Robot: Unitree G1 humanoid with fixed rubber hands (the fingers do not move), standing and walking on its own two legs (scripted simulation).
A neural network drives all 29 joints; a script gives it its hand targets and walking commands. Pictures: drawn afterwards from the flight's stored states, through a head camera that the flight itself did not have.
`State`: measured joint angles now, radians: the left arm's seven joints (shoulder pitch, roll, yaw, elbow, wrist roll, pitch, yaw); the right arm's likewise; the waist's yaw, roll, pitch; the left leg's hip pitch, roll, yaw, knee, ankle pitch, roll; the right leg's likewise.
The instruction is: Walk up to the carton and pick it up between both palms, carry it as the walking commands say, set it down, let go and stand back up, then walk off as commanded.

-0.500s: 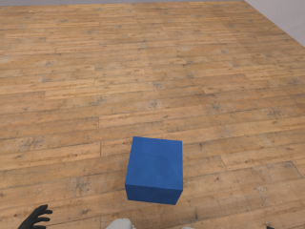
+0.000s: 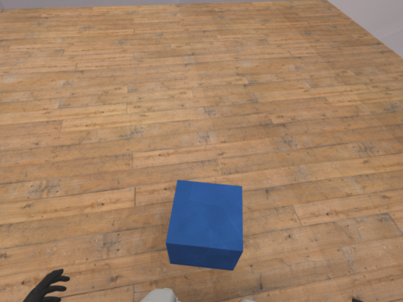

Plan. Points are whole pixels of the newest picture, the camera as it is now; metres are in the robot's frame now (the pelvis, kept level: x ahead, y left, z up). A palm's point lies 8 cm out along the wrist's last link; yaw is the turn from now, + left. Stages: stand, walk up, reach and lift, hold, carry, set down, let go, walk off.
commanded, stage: walk up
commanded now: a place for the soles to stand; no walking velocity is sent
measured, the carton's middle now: (205, 225) +0.51 -0.01 -0.60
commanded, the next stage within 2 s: reach and lift in 2.00 s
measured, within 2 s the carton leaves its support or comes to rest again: neither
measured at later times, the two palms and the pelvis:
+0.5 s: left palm out of the picture +0.10 +0.32 -0.08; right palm out of the picture +0.10 -0.33 -0.08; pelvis +0.00 +0.00 +0.00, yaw +0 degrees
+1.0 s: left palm out of the picture +0.10 +0.32 -0.09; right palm out of the picture +0.10 -0.33 -0.08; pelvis +0.00 +0.00 +0.00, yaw +1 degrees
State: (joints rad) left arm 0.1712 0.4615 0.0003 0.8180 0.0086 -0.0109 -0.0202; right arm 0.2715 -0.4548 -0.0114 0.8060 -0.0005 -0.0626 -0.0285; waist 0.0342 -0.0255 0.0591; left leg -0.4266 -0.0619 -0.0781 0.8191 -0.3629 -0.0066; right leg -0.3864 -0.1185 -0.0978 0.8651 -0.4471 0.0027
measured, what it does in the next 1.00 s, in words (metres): stands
